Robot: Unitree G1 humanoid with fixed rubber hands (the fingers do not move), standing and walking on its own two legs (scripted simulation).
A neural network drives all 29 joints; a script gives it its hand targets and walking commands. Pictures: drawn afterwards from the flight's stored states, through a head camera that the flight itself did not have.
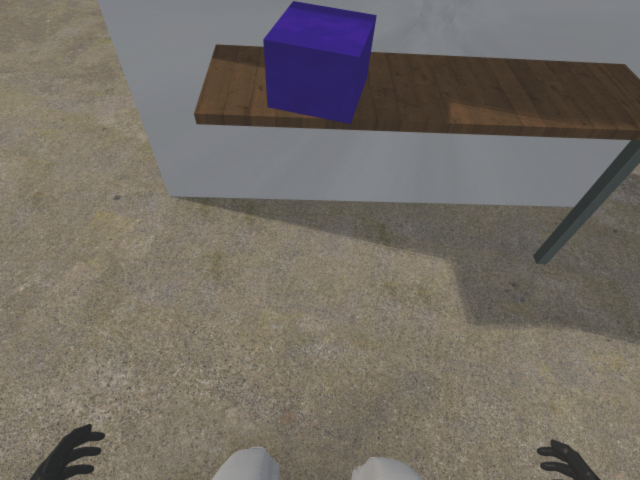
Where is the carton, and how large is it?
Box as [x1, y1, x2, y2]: [263, 1, 376, 123]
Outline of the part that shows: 293,1 263,39 267,105 269,107 350,123 366,78 376,15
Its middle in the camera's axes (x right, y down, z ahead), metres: +0.00 -0.43 +0.94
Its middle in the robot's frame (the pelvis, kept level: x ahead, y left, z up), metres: +0.99 +0.01 +0.00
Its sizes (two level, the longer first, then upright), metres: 0.218 0.212 0.165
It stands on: a table, 0.65 m high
